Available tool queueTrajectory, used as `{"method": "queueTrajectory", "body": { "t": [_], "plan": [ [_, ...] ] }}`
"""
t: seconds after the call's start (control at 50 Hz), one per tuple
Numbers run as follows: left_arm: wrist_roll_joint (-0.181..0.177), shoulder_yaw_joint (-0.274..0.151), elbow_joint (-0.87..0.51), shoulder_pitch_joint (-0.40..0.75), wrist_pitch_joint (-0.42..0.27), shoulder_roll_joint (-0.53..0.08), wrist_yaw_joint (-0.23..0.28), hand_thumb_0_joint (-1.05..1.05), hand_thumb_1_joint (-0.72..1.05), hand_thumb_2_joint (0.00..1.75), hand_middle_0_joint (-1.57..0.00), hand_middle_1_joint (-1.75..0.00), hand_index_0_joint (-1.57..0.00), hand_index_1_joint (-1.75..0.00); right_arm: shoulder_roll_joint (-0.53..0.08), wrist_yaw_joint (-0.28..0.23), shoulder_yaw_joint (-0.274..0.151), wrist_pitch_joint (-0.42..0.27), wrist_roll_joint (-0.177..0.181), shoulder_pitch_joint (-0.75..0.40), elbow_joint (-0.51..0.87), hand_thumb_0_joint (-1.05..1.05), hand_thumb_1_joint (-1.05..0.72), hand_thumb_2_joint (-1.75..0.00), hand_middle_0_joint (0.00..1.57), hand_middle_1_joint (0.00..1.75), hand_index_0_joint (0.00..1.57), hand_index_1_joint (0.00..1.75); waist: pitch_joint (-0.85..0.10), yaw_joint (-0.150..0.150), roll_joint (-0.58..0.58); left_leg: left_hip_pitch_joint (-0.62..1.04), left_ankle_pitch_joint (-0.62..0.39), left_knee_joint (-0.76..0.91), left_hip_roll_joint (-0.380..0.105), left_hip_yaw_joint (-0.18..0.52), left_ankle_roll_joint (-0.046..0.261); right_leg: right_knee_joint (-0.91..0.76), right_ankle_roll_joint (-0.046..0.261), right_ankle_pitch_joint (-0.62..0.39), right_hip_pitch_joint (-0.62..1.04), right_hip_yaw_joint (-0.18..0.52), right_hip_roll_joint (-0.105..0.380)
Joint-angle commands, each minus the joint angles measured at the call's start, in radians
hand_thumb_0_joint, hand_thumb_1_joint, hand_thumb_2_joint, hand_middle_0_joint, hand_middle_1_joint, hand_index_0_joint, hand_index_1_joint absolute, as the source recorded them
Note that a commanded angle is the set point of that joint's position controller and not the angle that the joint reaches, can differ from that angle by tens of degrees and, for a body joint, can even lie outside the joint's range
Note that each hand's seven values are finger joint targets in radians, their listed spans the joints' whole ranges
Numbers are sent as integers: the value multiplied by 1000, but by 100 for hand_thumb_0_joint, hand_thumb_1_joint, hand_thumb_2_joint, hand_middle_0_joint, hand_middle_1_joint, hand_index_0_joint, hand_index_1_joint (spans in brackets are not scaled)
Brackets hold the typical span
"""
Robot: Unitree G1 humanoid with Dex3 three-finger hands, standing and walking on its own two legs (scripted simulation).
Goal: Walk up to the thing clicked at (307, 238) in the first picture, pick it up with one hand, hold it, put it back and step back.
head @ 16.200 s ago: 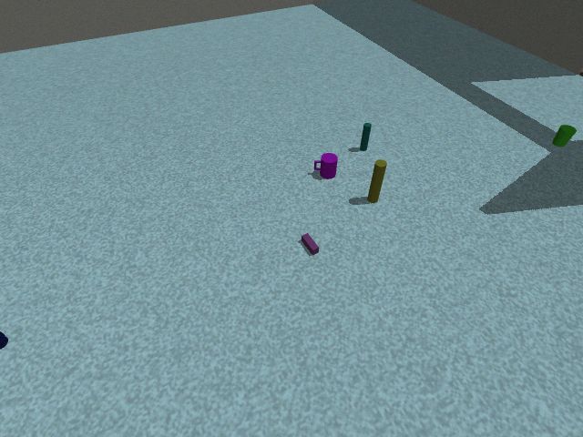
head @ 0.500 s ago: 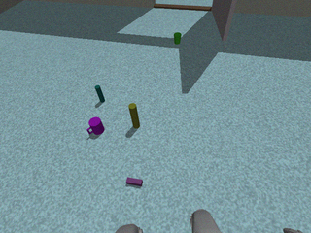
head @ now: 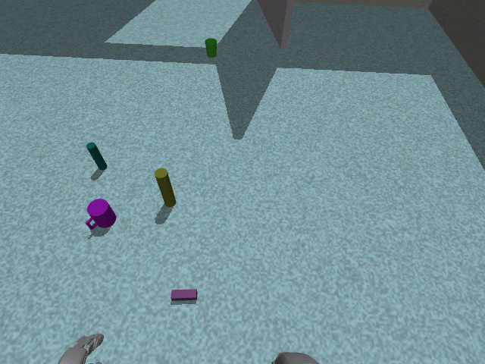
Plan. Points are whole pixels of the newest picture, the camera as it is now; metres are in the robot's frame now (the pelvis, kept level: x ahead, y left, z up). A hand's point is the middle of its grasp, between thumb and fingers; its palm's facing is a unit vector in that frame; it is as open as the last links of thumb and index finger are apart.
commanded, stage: walk up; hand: left
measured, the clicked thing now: (184, 295) +0.43 +0.20 -0.73
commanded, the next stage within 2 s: stand in 1.74 s
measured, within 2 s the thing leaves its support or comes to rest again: neither
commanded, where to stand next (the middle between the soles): +0.05 -0.05 m, yaw +0 degrees
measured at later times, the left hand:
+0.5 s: hand out of the picture +0.11 +0.25 -0.15, palm faces -0.05 -0.91 -0.42, open 7.4 cm
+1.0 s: hand out of the picture +0.10 +0.20 -0.13, palm faces +0.01 -0.94 -0.35, open 7.4 cm
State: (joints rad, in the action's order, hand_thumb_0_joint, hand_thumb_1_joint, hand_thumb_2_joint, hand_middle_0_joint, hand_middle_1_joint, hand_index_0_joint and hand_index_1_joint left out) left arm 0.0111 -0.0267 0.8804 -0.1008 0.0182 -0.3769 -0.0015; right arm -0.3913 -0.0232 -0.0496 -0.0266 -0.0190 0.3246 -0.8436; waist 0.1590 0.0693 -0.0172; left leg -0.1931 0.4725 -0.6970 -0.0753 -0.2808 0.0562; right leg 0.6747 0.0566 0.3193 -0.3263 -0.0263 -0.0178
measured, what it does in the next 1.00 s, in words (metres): steps on the spot: left foot, then left foot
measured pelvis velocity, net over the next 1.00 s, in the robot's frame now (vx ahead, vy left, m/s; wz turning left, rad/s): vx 0.00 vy -0.05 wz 0.00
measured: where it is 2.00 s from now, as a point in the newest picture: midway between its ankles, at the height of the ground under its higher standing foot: outside the picture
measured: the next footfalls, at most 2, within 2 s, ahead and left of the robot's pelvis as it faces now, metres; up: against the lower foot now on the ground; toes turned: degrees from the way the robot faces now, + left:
left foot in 0.24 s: +0.09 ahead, +0.15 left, +0.00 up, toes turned +1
left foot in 0.70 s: +0.06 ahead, +0.08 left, +0.00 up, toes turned -2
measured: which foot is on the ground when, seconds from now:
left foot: down 0.00-0.04, up 0.06-0.22, down 0.24-0.48, up 0.50-0.68, down 0.70-1.00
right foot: down 0.00-1.00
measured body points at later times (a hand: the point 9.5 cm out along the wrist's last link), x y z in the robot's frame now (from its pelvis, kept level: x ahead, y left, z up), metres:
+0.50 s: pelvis +0.00 -0.04 -0.01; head +0.04 -0.04 +0.44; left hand +0.11 +0.30 -0.12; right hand +0.04 -0.38 -0.12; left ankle +0.05 +0.15 -0.71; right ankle +0.01 -0.16 -0.72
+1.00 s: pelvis +0.00 -0.05 +0.02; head +0.01 -0.06 +0.47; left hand +0.10 +0.25 -0.10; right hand +0.10 -0.35 -0.12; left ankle +0.02 +0.08 -0.72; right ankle +0.01 -0.16 -0.72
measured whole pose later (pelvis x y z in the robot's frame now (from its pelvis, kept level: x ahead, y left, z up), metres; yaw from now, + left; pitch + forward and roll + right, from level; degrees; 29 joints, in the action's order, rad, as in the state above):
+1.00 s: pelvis +0.00 -0.05 +0.02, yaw +0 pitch -3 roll +0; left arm 0.00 -0.02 1.10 -0.07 -0.02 -0.33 0.00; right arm -0.35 0.01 0.00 -0.02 0.00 0.10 -1.07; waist 0.07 -0.01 0.02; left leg -0.21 0.24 -0.50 -0.01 0.03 -0.02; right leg 0.52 0.01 0.28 -0.19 -0.06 0.01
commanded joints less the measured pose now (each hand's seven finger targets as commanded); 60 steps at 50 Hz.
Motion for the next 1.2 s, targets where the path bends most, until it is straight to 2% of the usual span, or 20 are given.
{"method": "queueTrajectory", "body": {
  "t": [0.0, 0.02, 0.04, 0.1, 0.2, 0.22, 0.24, 0.26, 0.32, 0.42, 0.44, 0.46, 0.48, 0.62, 0.66, 0.7, 0.72, 0.82, 0.96, 1.18],
  "plan": [
    [2, -103, -10, -232, -45, -300, 27, 0, 90, 90, -20, -30, -20, -30, -186, -5, -39, -26, 28, -67, 85, 0, -90, -90, 20, 30, 20, 30, -341, -181, -35, -283, -599, -330, -21, 141, -171, -132, 263, -488, 504, 413, 261],
    [-14, -96, -16, -224, -44, -291, 33, 0, 90, 90, -20, -30, -20, -30, -195, -17, -42, -19, 30, -100, 84, 0, -90, -90, 20, 30, 20, 30, -318, -175, -100, -334, 107, -427, 32, 237, -160, -162, 393, -564, 425, 587, 407],
    [-18, -85, -35, -142, -42, -271, 36, 0, 90, 90, -20, -30, -20, -30, -195, -20, -45, -13, 24, -96, 65, 0, -90, -90, 20, 30, 20, 30, -255, -133, -50, -315, 231, -447, -8, 301, -130, -215, 368, -501, 292, 517, 407],
    [5, -62, -53, 9, -38, -231, 37, 0, 90, 90, -20, -30, -20, -30, -184, -4, -30, -19, 25, -25, 1, 0, -90, -90, 20, 30, 20, 30, -131, -52, -111, -184, 77, -229, 3, 251, -59, -225, 201, -402, 52, 262, 214],
    [10, -68, -79, 70, 2, -217, 2, 0, 90, 90, -20, -30, -20, -30, -209, -31, -51, -47, 15, 103, -98, 0, -90, -90, 20, 30, 20, 30, -168, 4, -82, 63, -373, 226, 48, 191, -68, 8, 83, -291, -61, 137, 91],
    [2, -60, -91, 60, 10, -172, -3, 0, 90, 90, -20, -30, -20, -30, -275, -41, -68, -53, -4, 87, -90, 0, -90, -90, 20, 30, 20, 30, -173, 0, 59, 97, -344, 301, -99, 396, -23, 116, 28, -162, -159, 119, 47],
    [6, -63, -91, 13, 24, -161, -4, 0, 90, 90, -20, -30, -20, -30, -362, -46, -80, -58, 0, 22, -51, 0, -90, -90, 20, 30, 20, 30, -171, -33, 191, 11, -347, 400, -385, 745, 129, 239, -27, 213, -197, 86, -14],
    [20, -91, -72, 40, 37, -239, -1, 0, 90, 90, -20, -30, -20, -30, -405, -48, -97, -59, 7, -38, -34, 0, -90, -90, 20, 30, 20, 30, -134, -23, 153, -74, -353, 399, -477, 850, 247, 381, -38, 286, -161, 160, 45],
    [7, -101, -42, 3, 31, -216, -19, 0, 90, 90, -20, -30, -20, -30, -332, -59, -78, -61, -8, -77, -30, 0, -90, -90, 20, 30, 20, 30, -133, -71, 126, -42, -511, 263, -288, 546, 168, 395, -23, 220, -165, 152, 52],
    [10, -104, 23, -105, 8, -163, -31, 0, 90, 90, -20, -30, -20, -30, -290, -24, -49, -30, -14, -146, -18, 0, -90, -90, 20, 30, 20, 30, -192, -117, 179, -176, -370, 103, -137, 346, 68, -131, -20, 43, 172, -18, -4],
    [20, -111, 44, -127, -3, -198, -20, 0, 90, 90, -20, -30, -20, -30, -240, -20, -34, -20, -4, -137, -18, 0, -90, -90, 20, 30, 20, 30, -192, -130, 81, -231, -324, -30, -85, 301, 23, -200, -13, 3, 230, 51, 18],
    [39, -123, 26, -128, -17, -284, -10, 0, 90, 90, -20, -30, -20, -30, -171, -20, -13, -13, 11, -134, 7, 0, -90, -90, 20, 30, 20, 30, -167, -130, -148, -392, -134, -193, 25, 285, -34, -295, 47, -6, 229, 389, 209],
    [31, -122, 0, -49, -20, -344, -5, 0, 90, 90, -20, -30, -20, -30, -182, -34, -19, -5, 21, -167, 0, 0, -90, -90, 20, 30, 20, 30, -165, -125, -187, -309, 137, -224, 65, 367, -37, -348, 170, 55, 47, 533, 353],
    [15, -87, 10, 19, -42, -264, 5, 0, 90, 90, -20, -30, -20, -30, -197, -5, -20, -20, 18, -70, -104, 0, -90, -90, 20, 30, 20, 30, -163, -66, -144, -146, -26, -21, 45, 289, -38, -183, 127, -317, 80, 262, 259],
    [-3, -69, 20, 34, -40, -234, 6, 0, 90, 90, -20, -30, -20, -30, -179, -2, -20, -28, 10, -55, -126, 0, -90, -90, 20, 30, 20, 30, -183, -35, -94, 1, -244, 231, 55, 289, -24, -92, 81, -405, 43, 207, 239],
    [-25, -47, 31, -3, -42, -168, 8, 0, 90, 90, -20, -30, -20, -30, -260, 2, -32, -36, -4, -139, -106, 0, -90, -90, 20, 30, 20, 30, -226, -87, 95, 37, -430, 291, -129, 584, 65, -5, -29, -186, -9, 96, 91],
    [-24, -52, 64, -8, -38, -189, 14, 0, 90, 90, -20, -30, -20, -30, -274, 11, -29, -33, 6, -192, -103, 0, -90, -90, 20, 30, 20, 30, -211, -102, 116, -49, -388, 270, -179, 595, 129, -20, -33, 22, 83, 54, 60],
    [-4, -56, 112, 35, -68, -247, 13, 0, 90, 90, -20, -30, -20, -30, -191, 20, 2, -6, 21, -214, -147, 0, -90, -90, 20, 30, 20, 30, -159, -70, 39, -61, -308, 161, 19, 355, -27, -286, 38, -119, 119, 225, 212],
    [-7, -42, 156, 104, -66, -187, 11, 0, 90, 90, -20, -30, -20, -30, -179, 25, 11, -11, 18, -247, -195, 0, -90, -90, 20, 30, 20, 30, -186, -75, -16, 17, -452, 286, -36, 393, -14, -319, -23, -161, 171, 101, 143],
    [-1, -45, 186, 135, -58, -189, 3, 0, 90, 90, -20, -30, -20, -30, -175, 27, 12, -7, 10, -279, -214, 0, -90, -90, 20, 30, 20, 30, -171, -79, 3, 4, -362, 359, -29, 398, -29, -398, -33, -95, 217, 92, 146]
  ]
}}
